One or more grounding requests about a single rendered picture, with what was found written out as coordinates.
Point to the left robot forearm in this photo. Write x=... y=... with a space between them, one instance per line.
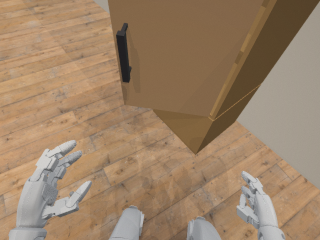
x=27 y=233

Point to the left robot thigh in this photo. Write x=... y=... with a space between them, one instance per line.
x=129 y=225

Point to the right robot hand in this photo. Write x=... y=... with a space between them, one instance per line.
x=262 y=212

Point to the left robot hand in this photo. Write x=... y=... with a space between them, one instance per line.
x=33 y=210

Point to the handle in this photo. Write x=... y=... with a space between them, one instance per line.
x=123 y=53

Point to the cupboard door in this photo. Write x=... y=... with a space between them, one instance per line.
x=180 y=51

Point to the right robot forearm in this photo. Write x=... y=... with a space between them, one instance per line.
x=270 y=233

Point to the robot right shin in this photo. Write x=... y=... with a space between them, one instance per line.
x=201 y=218

